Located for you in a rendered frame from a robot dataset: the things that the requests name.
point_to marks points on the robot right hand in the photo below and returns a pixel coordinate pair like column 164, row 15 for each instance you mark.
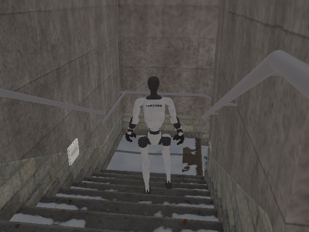
column 177, row 137

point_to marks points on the left robot forearm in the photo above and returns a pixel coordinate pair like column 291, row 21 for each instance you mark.
column 131, row 127

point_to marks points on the robot left hand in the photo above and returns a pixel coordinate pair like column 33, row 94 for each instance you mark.
column 131, row 135

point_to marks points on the robot torso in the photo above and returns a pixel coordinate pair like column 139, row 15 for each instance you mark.
column 154, row 115

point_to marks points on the robot left upper arm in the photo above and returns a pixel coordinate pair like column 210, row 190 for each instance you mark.
column 136, row 110

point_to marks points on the right robot forearm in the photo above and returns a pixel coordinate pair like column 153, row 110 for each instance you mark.
column 178, row 127

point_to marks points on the robot right upper arm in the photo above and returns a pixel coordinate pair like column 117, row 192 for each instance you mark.
column 171, row 108

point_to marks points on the right robot thigh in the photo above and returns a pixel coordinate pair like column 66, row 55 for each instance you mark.
column 165, row 140

